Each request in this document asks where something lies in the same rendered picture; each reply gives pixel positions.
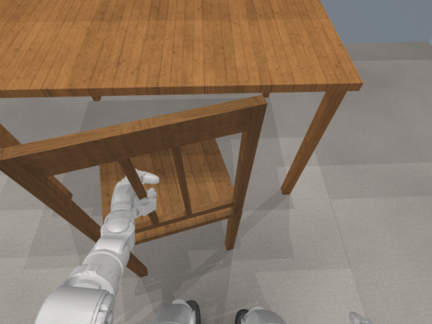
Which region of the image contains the right robot shin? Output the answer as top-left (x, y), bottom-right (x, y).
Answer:
top-left (246, 307), bottom-right (263, 315)

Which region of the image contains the robot shin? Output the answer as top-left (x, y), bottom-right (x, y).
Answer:
top-left (172, 300), bottom-right (190, 308)
top-left (246, 307), bottom-right (263, 315)

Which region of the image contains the left robot hand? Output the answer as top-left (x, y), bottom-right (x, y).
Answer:
top-left (111, 169), bottom-right (159, 219)

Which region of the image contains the left robot shin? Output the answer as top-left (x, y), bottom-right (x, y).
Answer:
top-left (172, 300), bottom-right (190, 308)

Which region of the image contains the left robot forearm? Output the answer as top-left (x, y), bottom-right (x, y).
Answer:
top-left (34, 209), bottom-right (135, 324)

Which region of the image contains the chair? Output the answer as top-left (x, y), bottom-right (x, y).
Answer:
top-left (0, 95), bottom-right (267, 277)

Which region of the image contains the table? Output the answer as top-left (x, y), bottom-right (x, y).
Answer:
top-left (0, 0), bottom-right (364, 199)

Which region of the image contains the left robot upper arm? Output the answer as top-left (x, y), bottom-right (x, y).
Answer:
top-left (38, 286), bottom-right (115, 324)

